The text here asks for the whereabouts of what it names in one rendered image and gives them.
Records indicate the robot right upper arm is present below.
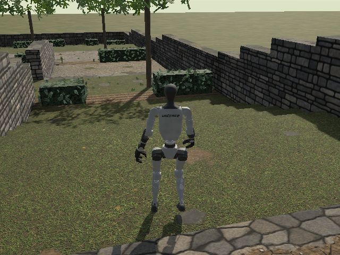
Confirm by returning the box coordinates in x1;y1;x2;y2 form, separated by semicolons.
182;107;194;135

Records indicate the robot left forearm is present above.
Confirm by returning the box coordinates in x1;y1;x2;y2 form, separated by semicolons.
137;128;149;151

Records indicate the robot left upper arm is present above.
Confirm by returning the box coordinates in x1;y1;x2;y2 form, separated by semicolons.
144;107;160;137

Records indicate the robot left hand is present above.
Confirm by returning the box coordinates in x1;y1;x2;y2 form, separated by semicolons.
135;149;147;163

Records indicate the robot right forearm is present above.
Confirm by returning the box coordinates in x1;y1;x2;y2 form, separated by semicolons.
188;128;195;142

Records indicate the robot right hand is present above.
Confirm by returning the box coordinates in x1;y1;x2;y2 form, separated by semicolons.
183;139;194;148

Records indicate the left robot foot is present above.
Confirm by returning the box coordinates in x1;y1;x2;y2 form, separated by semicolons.
151;199;159;212

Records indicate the humanoid robot torso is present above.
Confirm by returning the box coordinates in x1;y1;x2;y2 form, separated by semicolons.
158;105;183;159

